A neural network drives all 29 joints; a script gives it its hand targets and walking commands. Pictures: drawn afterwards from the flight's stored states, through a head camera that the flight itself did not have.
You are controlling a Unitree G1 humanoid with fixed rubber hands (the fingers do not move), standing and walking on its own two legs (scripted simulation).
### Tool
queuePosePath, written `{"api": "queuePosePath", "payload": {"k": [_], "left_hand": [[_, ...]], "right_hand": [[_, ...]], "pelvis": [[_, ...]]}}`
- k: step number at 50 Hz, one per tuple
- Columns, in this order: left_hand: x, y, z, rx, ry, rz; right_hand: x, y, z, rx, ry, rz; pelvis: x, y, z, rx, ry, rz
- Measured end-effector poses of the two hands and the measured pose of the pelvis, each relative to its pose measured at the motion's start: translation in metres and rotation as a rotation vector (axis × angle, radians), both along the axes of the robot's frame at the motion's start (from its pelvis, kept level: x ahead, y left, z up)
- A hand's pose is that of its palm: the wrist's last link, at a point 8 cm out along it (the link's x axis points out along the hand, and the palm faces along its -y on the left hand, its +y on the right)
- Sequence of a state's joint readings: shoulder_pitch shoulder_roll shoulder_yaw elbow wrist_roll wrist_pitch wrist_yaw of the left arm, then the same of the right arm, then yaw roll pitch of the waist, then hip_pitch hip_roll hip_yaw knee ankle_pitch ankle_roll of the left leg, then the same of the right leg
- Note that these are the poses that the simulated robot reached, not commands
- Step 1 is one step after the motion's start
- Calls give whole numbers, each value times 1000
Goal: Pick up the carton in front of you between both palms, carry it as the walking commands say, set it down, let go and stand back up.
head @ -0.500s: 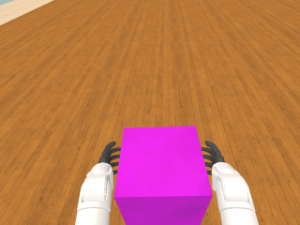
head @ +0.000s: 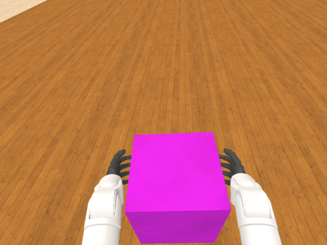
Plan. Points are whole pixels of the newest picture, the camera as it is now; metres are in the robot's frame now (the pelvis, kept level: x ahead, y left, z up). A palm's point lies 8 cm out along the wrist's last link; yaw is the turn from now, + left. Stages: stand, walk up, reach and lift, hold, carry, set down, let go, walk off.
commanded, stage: carry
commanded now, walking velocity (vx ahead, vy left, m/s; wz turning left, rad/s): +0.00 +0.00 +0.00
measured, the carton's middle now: (175, 190) +0.30 +0.00 -0.04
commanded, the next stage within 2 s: hold in 0.02 s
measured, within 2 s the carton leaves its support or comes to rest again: neither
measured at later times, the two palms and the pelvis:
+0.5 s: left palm (104, 196) +0.24 +0.16 +0.05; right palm (231, 178) +0.29 -0.13 +0.04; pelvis -0.02 -0.03 +0.01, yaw +9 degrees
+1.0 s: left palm (118, 186) +0.27 +0.14 +0.04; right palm (236, 169) +0.32 -0.16 +0.03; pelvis -0.02 -0.06 +0.00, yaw +11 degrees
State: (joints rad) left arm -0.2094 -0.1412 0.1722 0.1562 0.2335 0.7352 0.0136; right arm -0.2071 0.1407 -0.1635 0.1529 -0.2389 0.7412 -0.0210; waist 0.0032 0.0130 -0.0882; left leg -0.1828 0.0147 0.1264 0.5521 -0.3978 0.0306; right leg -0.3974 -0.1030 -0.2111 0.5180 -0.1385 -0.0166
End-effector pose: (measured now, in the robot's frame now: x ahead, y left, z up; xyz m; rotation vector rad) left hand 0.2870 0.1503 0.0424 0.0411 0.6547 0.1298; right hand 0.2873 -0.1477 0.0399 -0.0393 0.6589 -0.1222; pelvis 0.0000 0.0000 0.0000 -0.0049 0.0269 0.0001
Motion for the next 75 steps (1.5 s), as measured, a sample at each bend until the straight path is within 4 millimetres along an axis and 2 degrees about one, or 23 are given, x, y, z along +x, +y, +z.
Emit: {"api": "queuePosePath", "payload": {"k": [5, 14, 19, 34, 41, 48, 52, 55, 62, 68, 71, 75], "left_hand": [[-5, 3, 1, 15, -3, -7], [-38, 28, 2, 13, 3, 119], [-47, 28, 5, 12, -3, 157], [-44, -7, 12, 29, -3, 149], [-42, -12, 15, 30, -3, 170], [-27, -12, 6, 15, 8, 183], [-12, -13, -10, 25, 23, 162], [-1, -16, -30, 36, 38, 141], [12, -21, -104, 37, 49, 109], [20, -19, -170, 8, 10, 121], [28, -18, -192, -11, -19, 129], [38, -20, -211, -33, -42, 130]], "right_hand": [[-5, 3, 0, -1, -3, 3], [-1, 31, 0, -3, 1, 131], [1, 32, 3, 1, -4, 165], [0, -3, 5, 22, -5, 153], [8, -7, 7, 36, -4, 165], [25, -7, -1, 91, 13, 128], [35, -9, -19, 92, 27, 112], [40, -12, -41, 79, 41, 108], [43, -18, -117, 39, 47, 107], [49, -16, -184, 42, 11, 97], [55, -16, -205, 47, -17, 87], [63, -19, -224, 53, -38, 72]], "pelvis": [[-3, 2, 6, -14, -69, 37], [-12, -7, 13, 5, -121, 128], [-16, -17, 13, 7, -136, 147], [-21, -50, 12, 14, -155, 166], [-19, -61, 12, 14, -157, 180], [-22, -64, 7, 7, -141, 192], [-27, -62, 0, 1, -103, 193], [-31, -59, -6, -2, -44, 184], [-44, -50, -26, 1, 167, 157], [-55, -41, -60, 3, 373, 158], [-58, -37, -79, -4, 460, 163], [-62, -34, -102, -10, 540, 167]]}}
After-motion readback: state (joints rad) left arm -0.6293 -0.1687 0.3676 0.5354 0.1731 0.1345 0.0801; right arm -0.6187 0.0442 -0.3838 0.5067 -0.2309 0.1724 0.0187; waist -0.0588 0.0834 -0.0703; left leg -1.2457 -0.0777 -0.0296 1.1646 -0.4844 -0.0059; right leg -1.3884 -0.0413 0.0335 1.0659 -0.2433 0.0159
